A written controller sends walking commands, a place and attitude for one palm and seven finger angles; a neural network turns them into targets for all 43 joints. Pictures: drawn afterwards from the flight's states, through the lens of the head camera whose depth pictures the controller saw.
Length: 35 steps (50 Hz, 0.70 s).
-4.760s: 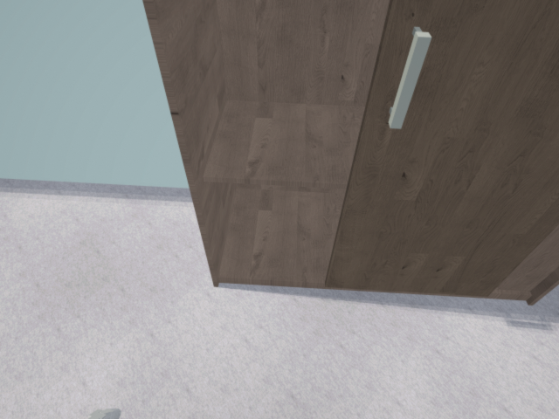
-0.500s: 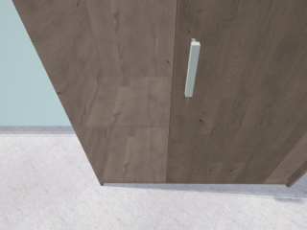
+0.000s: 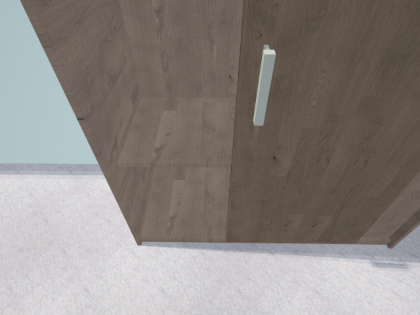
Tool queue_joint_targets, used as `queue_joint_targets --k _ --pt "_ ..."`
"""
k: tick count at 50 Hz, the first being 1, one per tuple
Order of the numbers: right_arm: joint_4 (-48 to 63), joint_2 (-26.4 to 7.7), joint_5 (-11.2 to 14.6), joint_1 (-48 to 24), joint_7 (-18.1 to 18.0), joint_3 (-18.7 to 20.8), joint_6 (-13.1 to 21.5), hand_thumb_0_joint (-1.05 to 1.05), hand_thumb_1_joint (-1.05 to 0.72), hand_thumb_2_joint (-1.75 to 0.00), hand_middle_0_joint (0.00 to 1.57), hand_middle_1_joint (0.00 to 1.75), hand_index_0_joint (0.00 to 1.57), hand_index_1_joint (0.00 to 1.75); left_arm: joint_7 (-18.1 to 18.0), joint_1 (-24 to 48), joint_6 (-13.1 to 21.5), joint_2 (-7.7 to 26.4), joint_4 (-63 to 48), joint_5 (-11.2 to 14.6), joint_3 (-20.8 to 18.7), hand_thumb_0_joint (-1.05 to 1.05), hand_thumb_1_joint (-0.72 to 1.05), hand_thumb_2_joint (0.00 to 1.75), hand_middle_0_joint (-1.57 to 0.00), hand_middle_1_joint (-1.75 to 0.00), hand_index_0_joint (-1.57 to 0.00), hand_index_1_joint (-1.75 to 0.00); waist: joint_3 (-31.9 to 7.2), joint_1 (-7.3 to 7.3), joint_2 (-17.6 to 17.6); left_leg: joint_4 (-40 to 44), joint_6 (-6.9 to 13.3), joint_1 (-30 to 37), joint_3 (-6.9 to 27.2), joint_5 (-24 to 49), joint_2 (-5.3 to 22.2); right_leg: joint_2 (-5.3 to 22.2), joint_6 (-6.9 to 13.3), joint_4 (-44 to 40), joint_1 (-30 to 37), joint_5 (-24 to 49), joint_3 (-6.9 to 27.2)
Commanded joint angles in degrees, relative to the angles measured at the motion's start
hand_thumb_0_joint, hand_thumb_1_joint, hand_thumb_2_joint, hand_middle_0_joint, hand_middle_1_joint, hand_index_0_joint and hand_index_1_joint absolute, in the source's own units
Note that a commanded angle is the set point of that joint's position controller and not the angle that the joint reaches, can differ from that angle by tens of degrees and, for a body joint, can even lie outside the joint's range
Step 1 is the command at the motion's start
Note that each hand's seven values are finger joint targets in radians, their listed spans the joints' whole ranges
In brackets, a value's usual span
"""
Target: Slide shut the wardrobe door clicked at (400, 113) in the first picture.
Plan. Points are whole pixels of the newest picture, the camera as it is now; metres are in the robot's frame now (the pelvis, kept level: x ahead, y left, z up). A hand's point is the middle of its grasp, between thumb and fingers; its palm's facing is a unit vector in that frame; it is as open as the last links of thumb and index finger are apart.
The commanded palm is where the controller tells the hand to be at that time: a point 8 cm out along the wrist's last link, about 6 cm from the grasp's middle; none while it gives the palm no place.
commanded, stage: look again from close up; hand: right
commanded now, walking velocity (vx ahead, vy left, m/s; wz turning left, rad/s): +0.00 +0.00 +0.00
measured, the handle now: (262, 86) +0.58 -0.10 +0.16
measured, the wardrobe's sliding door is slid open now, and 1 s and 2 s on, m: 0.43 0.43 0.43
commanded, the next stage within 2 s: none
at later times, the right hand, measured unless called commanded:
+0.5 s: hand out of the picture -0.01 -0.13 -0.18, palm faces +0.05 +0.99 -0.13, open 7.4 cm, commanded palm none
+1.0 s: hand out of the picture +0.00 -0.13 -0.18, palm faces +0.06 +0.99 -0.13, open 7.4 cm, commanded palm none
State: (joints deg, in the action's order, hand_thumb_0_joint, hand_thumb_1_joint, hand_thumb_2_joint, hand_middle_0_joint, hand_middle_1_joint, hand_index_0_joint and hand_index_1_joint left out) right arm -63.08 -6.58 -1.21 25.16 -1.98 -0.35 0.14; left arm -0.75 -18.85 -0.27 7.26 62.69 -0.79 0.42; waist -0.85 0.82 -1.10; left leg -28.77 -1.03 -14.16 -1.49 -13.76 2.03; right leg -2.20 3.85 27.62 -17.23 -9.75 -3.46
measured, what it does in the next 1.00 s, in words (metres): stands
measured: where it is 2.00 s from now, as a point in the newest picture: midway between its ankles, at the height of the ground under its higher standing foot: outside the picture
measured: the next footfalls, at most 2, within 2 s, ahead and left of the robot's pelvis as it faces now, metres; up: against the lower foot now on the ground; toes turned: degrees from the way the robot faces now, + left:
none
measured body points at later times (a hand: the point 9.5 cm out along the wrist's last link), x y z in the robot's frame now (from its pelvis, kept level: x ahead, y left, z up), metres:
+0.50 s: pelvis +0.02 +0.02 +0.00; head +0.01 +0.01 +0.45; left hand +0.00 +0.23 -0.16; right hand -0.01 -0.18 -0.17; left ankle +0.02 +0.14 -0.74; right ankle +0.06 -0.07 -0.74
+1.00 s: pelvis +0.04 +0.02 +0.00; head +0.04 +0.01 +0.45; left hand +0.03 +0.23 -0.15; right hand +0.00 -0.18 -0.16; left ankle +0.02 +0.14 -0.74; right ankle +0.06 -0.07 -0.74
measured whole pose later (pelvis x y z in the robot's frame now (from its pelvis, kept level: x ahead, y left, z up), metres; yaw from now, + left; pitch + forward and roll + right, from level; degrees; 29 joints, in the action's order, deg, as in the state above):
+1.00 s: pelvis +0.04 +0.02 +0.00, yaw +0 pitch +0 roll +0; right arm -62.9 -6.3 -0.7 21.2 -2.0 -0.2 0.8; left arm -1.6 -17.8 0.8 7.1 64.5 -0.6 0.9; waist 0.2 0.5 -1.2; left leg -26.9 0.1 -10.8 -2.1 -15.9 0.7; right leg -1.0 2.1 26.9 -14.4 -12.3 -2.6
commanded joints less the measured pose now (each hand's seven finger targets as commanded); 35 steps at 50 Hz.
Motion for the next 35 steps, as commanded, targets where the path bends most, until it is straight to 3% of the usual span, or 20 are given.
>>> queue_joint_targets --k 1,2,8,13,18,26,32,35 --pt "1.1 -4.0 -0.2 4.6 -0.4 0.6 1.0 0.00 -0.90 -0.90 0.20 0.30 0.20 0.30 -0.6 -2.7 1.2 5.4 -2.1 0.1 -1.4 0.00 0.90 0.90 -0.20 -0.30 -0.20 -0.30 6.4 -0.54 0.7 6.8 3.2 -4.2 5.6 -8.9 3.0 7.6 -0.6 -9.6 -2.9 -16.0 10.2" --pt "1.1 -4.1 -0.2 4.6 -0.4 0.5 1.1 0.00 -0.90 -0.90 0.20 0.30 0.20 0.30 -0.6 -2.7 1.2 5.3 -1.9 0.2 -1.4 0.00 0.90 0.90 -0.20 -0.30 -0.20 -0.30 6.8 -0.51 -0.5 7.2 3.2 -4.3 5.8 -8.8 3.1 7.5 -0.6 -8.9 -2.9 -15.1 9.9" --pt "1.2 -3.6 -0.1 4.2 -0.5 0.6 1.2 0.00 -0.90 -0.90 0.20 0.30 0.20 0.30 -0.7 -3.0 1.4 4.5 -1.5 0.1 -1.2 0.00 0.90 0.90 -0.20 -0.30 -0.20 -0.30 6.9 -0.48 1.0 7.0 3.4 -4.0 5.8 -7.5 3.2 7.4 -0.8 -8.4 -3.3 -13.4 9.4" --pt "1.4 -3.6 0.0 3.5 -0.5 0.6 1.4 0.00 -0.90 -0.90 0.20 0.30 0.20 0.30 -0.8 -3.3 1.7 4.1 -1.3 0.1 -1.0 0.00 0.90 0.90 -0.20 -0.30 -0.20 -0.30 6.0 -0.54 0.0 7.1 3.6 -3.2 5.9 -5.1 3.5 7.2 -0.9 -7.0 -2.0 -9.0 8.5" --pt "1.7 -3.6 0.0 2.7 -0.5 0.6 1.3 0.00 -0.90 -0.90 0.20 0.30 0.20 0.30 -0.8 -3.1 1.6 3.9 -1.0 0.1 -1.0 0.00 0.90 0.90 -0.20 -0.30 -0.20 -0.30 7.0 -0.42 0.8 7.5 3.5 -3.2 5.7 -5.3 3.3 7.1 -1.1 -6.9 -2.4 -9.2 8.4" --pt "1.9 -3.9 0.2 1.9 -0.3 0.8 1.4 0.00 -0.90 -0.90 0.20 0.30 0.20 0.30 -0.9 -3.2 1.8 3.9 -0.8 0.1 -0.8 0.00 0.90 0.90 -0.20 -0.30 -0.20 -0.30 5.4 -0.46 0.8 7.2 3.5 -1.8 5.4 -2.5 3.3 7.2 -1.3 -6.4 -0.5 -5.8 7.8" --pt "1.9 -4.0 0.2 1.5 -0.3 0.8 1.3 0.00 -0.90 -0.90 0.20 0.30 0.20 0.30 -1.0 -3.0 1.6 3.9 -0.6 0.2 -0.8 0.00 0.90 0.90 -0.20 -0.30 -0.20 -0.30 6.0 -0.40 -0.5 7.7 3.4 -1.2 5.1 -2.4 3.2 7.3 -1.2 -6.5 -0.5 -5.3 7.8" --pt "1.8 -3.9 0.2 1.6 -0.3 0.8 1.3 0.00 -0.90 -0.90 0.20 0.30 0.20 0.30 -1.0 -3.1 1.8 4.0 -0.5 0.2 -0.8 0.00 0.90 0.90 -0.20 -0.30 -0.20 -0.30 5.3 -0.49 0.7 7.6 3.5 -0.9 5.1 -1.3 3.4 7.2 -1.2 -6.6 0.4 -4.1 7.7"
